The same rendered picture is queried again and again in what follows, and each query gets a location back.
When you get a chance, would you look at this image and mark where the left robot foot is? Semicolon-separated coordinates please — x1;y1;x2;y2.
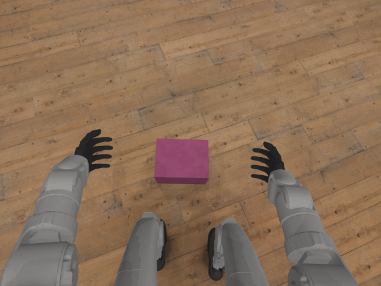
157;219;167;271

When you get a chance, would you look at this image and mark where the left robot forearm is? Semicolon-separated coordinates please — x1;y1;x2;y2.
0;155;89;286

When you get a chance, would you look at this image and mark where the robot right thigh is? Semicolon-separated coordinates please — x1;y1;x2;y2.
215;223;269;286

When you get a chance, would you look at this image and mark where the robot right hand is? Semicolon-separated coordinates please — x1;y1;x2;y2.
251;142;285;183

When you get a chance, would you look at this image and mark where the robot left upper arm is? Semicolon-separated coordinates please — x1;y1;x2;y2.
4;241;79;286

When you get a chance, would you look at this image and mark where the robot left hand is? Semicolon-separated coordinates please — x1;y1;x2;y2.
74;129;113;172

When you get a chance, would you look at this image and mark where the right robot forearm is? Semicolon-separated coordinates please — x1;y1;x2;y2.
267;169;358;286

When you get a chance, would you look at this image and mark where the carton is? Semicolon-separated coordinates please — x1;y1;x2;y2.
154;138;209;184

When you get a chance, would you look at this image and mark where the robot right upper arm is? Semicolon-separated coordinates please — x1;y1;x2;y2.
288;263;357;286

